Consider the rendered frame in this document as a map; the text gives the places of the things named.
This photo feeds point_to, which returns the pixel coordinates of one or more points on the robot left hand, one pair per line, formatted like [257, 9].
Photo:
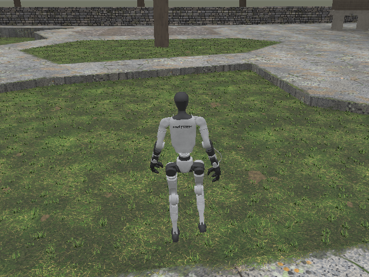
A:
[153, 165]

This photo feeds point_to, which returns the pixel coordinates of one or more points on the robot right hand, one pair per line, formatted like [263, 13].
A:
[216, 174]

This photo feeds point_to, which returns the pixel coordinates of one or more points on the robot right forearm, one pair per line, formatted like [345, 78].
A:
[212, 155]

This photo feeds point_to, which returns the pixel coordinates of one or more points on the left robot shin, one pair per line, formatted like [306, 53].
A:
[174, 215]

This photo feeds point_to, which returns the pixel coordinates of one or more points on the robot left forearm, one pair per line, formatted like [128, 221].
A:
[156, 154]

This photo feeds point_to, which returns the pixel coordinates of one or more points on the right robot upper arm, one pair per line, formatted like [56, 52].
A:
[200, 121]

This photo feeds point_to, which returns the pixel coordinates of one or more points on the left robot upper arm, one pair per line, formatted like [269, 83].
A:
[165, 122]

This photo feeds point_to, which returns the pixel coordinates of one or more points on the robot right foot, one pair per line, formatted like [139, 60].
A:
[202, 227]

